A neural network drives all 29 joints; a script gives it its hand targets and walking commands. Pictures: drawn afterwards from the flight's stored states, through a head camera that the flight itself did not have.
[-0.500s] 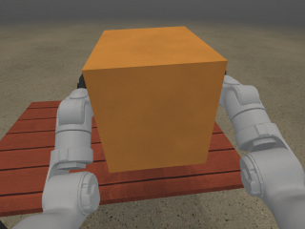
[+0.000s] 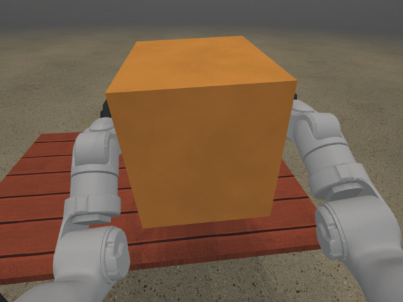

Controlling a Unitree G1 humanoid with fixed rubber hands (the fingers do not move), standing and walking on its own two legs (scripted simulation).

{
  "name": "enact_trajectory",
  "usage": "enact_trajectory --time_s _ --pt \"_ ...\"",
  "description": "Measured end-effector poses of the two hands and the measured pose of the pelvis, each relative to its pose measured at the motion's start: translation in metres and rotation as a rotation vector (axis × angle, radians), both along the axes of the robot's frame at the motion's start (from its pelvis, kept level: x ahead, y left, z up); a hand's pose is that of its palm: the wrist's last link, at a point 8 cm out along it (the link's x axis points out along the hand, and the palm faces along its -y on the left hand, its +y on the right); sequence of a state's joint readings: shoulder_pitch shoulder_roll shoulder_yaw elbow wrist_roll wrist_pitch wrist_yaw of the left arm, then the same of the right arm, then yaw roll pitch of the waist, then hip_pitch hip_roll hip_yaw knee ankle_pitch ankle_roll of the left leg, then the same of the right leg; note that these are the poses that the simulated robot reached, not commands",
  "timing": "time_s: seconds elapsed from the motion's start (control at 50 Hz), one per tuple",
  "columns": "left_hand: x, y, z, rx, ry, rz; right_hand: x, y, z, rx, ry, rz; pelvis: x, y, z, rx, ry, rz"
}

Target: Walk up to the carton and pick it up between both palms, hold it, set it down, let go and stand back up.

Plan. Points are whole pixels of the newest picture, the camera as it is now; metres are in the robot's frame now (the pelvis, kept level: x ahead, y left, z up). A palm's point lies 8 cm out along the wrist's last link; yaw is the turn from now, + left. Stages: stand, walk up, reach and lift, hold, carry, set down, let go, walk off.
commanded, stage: hold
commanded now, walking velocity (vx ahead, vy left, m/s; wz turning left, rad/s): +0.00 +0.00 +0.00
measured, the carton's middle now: (197, 121) +0.40 +0.01 +0.24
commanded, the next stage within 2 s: none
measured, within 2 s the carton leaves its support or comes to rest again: neither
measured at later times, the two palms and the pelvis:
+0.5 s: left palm (108, 126) +0.37 +0.18 +0.25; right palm (282, 108) +0.37 -0.15 +0.29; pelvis +0.00 +0.00 +0.00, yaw +0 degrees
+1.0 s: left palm (108, 125) +0.37 +0.18 +0.26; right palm (283, 108) +0.37 -0.15 +0.29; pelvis +0.00 +0.00 +0.00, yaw +0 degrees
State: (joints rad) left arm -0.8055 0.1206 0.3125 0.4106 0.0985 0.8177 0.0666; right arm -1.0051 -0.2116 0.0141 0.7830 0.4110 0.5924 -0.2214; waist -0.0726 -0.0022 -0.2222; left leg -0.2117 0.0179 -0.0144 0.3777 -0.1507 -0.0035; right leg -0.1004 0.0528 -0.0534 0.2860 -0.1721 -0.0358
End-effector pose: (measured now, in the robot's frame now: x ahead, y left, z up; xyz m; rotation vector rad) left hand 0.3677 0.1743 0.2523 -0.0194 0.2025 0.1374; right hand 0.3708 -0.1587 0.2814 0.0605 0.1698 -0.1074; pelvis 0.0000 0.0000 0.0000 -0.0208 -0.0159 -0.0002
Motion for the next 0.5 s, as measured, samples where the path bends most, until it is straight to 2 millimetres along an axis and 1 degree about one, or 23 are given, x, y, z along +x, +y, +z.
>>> enact_trajectory --time_s 0.5 --pt "-0.0002 0.0047 0.0016 0.001 0.0 0.002 0.0007 0.005 0.0039 -0.002 0.003 0.002 -0.0008 0.0036 0.0 -0.002 0.004 -0.004"
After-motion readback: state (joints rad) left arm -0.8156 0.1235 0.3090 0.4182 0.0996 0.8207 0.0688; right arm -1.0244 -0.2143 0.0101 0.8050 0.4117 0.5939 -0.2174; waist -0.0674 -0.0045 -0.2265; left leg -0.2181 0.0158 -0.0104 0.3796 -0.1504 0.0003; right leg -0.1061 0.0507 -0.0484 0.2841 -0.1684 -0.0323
